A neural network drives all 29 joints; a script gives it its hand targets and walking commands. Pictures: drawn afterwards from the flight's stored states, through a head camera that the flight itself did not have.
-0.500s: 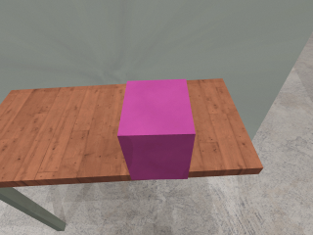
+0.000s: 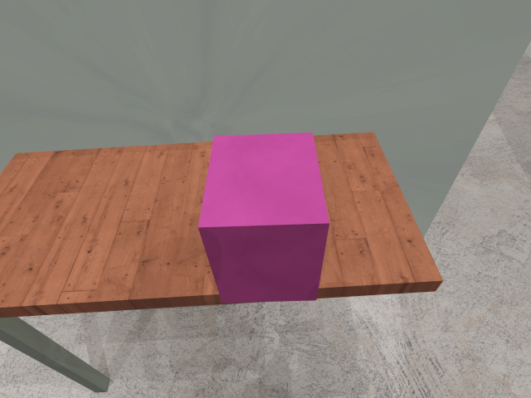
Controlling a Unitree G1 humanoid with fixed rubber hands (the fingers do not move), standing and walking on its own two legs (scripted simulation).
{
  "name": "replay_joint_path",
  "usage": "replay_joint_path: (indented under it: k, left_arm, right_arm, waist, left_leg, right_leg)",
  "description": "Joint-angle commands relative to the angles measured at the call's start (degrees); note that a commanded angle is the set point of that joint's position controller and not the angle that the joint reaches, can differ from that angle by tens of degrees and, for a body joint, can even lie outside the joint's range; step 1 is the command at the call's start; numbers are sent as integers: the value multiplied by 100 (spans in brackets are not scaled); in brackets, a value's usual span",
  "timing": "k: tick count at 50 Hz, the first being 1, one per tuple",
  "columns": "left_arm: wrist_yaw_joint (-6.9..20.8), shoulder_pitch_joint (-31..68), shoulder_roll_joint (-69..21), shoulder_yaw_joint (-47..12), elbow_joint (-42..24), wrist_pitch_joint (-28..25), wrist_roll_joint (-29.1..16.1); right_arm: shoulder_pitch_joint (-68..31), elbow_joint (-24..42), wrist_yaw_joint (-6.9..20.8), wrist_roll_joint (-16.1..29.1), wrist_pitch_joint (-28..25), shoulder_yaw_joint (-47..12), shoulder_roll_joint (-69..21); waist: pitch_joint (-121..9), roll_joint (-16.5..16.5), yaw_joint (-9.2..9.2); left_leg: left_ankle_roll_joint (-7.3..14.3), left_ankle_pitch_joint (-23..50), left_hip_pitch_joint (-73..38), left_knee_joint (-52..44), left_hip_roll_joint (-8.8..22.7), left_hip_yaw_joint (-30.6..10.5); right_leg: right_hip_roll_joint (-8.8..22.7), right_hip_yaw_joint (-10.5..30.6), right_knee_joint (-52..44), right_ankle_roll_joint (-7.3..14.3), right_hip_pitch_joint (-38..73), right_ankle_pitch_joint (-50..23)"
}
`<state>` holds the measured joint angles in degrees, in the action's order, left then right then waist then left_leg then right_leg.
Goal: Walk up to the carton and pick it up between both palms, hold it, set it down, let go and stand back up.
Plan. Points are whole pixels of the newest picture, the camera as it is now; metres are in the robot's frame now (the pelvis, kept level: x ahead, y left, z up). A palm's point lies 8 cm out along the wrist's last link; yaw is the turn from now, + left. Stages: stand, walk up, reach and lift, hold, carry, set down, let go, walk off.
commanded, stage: stand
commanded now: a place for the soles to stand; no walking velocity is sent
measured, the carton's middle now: (266, 220) +0.39 +0.03 +0.06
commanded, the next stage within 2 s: reach and lift in 0.18 s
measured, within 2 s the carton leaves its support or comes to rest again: neither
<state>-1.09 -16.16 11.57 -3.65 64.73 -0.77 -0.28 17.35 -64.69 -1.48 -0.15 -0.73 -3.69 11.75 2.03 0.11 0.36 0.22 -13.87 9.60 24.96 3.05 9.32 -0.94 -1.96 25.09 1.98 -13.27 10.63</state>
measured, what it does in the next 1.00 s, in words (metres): stands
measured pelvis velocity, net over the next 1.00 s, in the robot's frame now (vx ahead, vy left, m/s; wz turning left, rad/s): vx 0.02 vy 0.00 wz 0.05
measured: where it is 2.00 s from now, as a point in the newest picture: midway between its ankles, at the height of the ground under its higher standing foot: outside the picture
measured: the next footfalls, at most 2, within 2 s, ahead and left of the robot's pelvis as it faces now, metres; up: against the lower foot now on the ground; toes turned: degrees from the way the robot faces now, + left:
none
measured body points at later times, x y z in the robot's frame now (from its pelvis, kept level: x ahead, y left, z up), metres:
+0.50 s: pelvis -0.02 +0.00 -0.03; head +0.01 +0.02 +0.42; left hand +0.19 +0.25 -0.12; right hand +0.20 -0.22 -0.12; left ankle +0.00 +0.11 -0.74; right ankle +0.03 -0.10 -0.74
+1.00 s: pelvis +0.02 +0.00 +0.00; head +0.04 +0.00 +0.45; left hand +0.21 +0.25 -0.06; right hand +0.20 -0.20 -0.08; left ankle -0.01 +0.11 -0.74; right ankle +0.03 -0.10 -0.74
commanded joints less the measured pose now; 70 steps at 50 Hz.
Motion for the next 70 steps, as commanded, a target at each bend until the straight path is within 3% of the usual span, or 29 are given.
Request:
replay_joint_path:
  k: [1,9,10,11,12,13,14,15,16,17,18,19,20,21,22,23,25,27,28,32,36,40,44,46,49,51,59,64,70]
  left_arm:
    - [-44,-312,702,101,-115,-59,5]
    - [-61,-310,693,86,-113,-68,9]
    - [163,4775,1549,347,-1996,1221,-491]
    - [-3,3613,1796,259,-2153,1948,-550]
    - [-41,3777,1860,439,-2529,2364,-406]
    - [-60,3242,1455,141,-2562,2851,-691]
    - [-28,2917,1215,168,-3112,3250,-676]
    - [46,2809,1178,413,-3593,3543,-421]
    - [131,2676,1119,624,-3983,3782,-133]
    - [183,2390,1065,709,-4283,4104,28]
    - [207,2069,996,628,-4086,4369,83]
    - [276,1716,884,635,-3828,4523,252]
    - [374,1164,641,649,-3744,4629,407]
    - [543,968,606,810,-4088,4762,665]
    - [661,680,498,837,-4529,4922,792]
    - [748,569,553,801,-4555,4964,835]
    - [805,304,617,732,-4787,4832,784]
    - [787,724,848,821,-5146,4735,844]
    - [731,938,1015,780,-5274,4574,827]
    - [498,1230,1077,873,-5972,3810,628]
    - [232,1507,1260,818,-6414,2996,47]
    - [240,1116,1323,747,-6067,2667,-270]
    - [384,289,1208,730,-5457,2830,-269]
    - [452,-37,1048,736,-5191,2924,-220]
    - [463,-269,789,793,-5392,3083,-98]
    - [469,-94,750,860,-5595,3077,-18]
    - [16,417,669,625,-6825,2156,-287]
    - [-87,-78,657,504,-6927,1839,-428]
    - [-78,-477,711,536,-6975,1816,-537]
  right_arm:
    - [375,93,-33,4,-46,108,639]
    - [382,122,-30,2,-43,130,637]
    - [-4809,1755,258,-589,-23,1174,596]
    - [-3608,1704,453,-798,413,1255,794]
    - [-3671,1957,568,-805,623,1209,783]
    - [-3184,2188,633,-568,949,1222,633]
    - [-2714,2591,695,-352,1231,1102,704]
    - [-2323,2751,680,-128,1375,1058,729]
    - [-2060,2827,612,69,1452,977,758]
    - [-1787,2831,581,316,1600,934,747]
    - [-1420,2601,559,480,1770,762,586]
    - [-1068,2146,508,629,1833,600,599]
    - [-962,1918,445,794,1839,411,805]
    - [-1032,1888,396,1037,1894,295,1000]
    - [-1146,2346,311,1160,2034,267,1148]
    - [-1078,2498,208,1107,2124,241,1140]
    - [-1265,2806,18,913,2112,245,1135]
    - [-1541,3395,-1,720,2152,388,856]
    - [-1575,3731,23,564,2094,477,694]
    - [-1097,4542,249,371,1643,609,271]
    - [-1084,5126,237,229,1196,810,62]
    - [-730,5140,46,186,922,741,-103]
    - [-67,5039,-171,377,980,418,-46]
    - [97,5093,-204,452,1113,319,34]
    - [179,5259,-239,560,1280,252,300]
    - [108,5513,-177,526,1341,372,321]
    - [270,6354,74,446,1073,578,-172]
    - [655,6382,14,481,927,584,-334]
    - [725,6807,-152,369,886,539,-356]
  waist:
    - [259,-21,6]
    - [227,-14,5]
    - [-302,-424,-449]
    - [469,-495,-479]
    - [532,-640,-404]
    - [-495,-575,-141]
    - [-1249,-305,4]
    - [-2033,-171,51]
    - [-2449,32,88]
    - [-2433,348,84]
    - [-1877,737,-28]
    - [-1705,941,-203]
    - [-1518,957,-272]
    - [-1586,770,-303]
    - [-1026,534,-241]
    - [-445,401,-244]
    - [304,52,-212]
    - [967,-180,-208]
    - [1060,-133,-180]
    - [-341,155,-132]
    - [-1628,231,-193]
    - [-1805,69,-212]
    - [-1139,-60,-98]
    - [-579,-226,-39]
    - [-221,-7,22]
    - [0,64,79]
    - [-387,307,26]
    - [-468,353,-10]
    - [-140,112,99]
  left_leg:
    - [247,-217,30,-586,597,-766]
    - [271,-47,-46,-588,624,-746]
    - [100,-1220,2721,608,61,-601]
    - [56,-2280,3377,692,-115,-427]
    - [71,-2328,3388,457,-39,-488]
    - [-113,-1594,2427,804,9,-405]
    - [-216,-960,2158,1163,59,-366]
    - [-286,-444,1727,1493,89,-290]
    - [-361,-269,1373,1573,71,-228]
    - [-462,-521,958,1415,61,-183]
    - [-576,-338,1032,1324,229,-344]
    - [-687,629,547,1450,272,-497]
    - [-826,1719,-20,1455,260,-694]
    - [-795,1987,-682,1408,90,-576]
    - [-733,967,-538,892,100,-647]
    - [-623,625,-50,719,54,-635]
    - [-416,753,293,581,-186,-524]
    - [-289,-490,530,312,-261,-371]
    - [-235,-583,596,265,-211,-323]
    - [-259,616,6,277,54,-279]
    - [-196,522,264,380,66,-224]
    - [-198,673,702,298,-47,-222]
    - [-315,1732,98,-93,-234,-246]
    - [-300,1717,-311,-380,-311,-242]
    - [-431,2616,-799,-465,-359,-251]
    - [-436,2549,-869,-580,-312,-248]
    - [-236,1400,-562,-895,-47,-336]
    - [-128,989,-301,-1007,-31,-347]
    - [47,524,498,-1322,-10,-276]
  right_leg:
    - [692,794,-454,91,-375,-22]
    - [688,795,-327,90,-390,-236]
    - [379,-55,1143,156,-99,1725]
    - [416,40,1407,258,-5,2694]
    - [386,-29,1250,217,244,2824]
    - [457,248,1166,173,533,2036]
    - [516,420,1322,116,179,872]
    - [552,443,1510,32,46,-331]
    - [501,262,1628,3,-98,-862]
    - [352,48,1469,130,-219,-249]
    - [231,-256,1559,295,-378,-1]
    - [122,-396,1632,332,-426,-518]
    - [-22,-476,1602,281,-493,-787]
    - [-112,-388,1103,305,-356,-840]
    - [-104,-321,662,256,-269,-353]
    - [-57,-252,580,209,16,-418]
    - [-38,-244,367,41,85,-765]
    - [31,-143,-85,-61,-487,785]
    - [97,-73,-182,-34,-495,967]
    - [135,-229,-26,33,21,-355]
    - [304,131,317,-69,636,-1457]
    - [366,290,388,-172,1213,-2388]
    - [208,106,-47,-274,1616,-3042]
    - [169,27,-502,-329,1323,-2445]
    - [-63,-76,-714,-207,1348,-2314]
    - [-115,-97,-925,-138,1156,-1696]
    - [48,89,-943,-21,850,-849]
    - [117,201,-961,-28,987,-620]
    - [59,236,-902,-122,1502,-300]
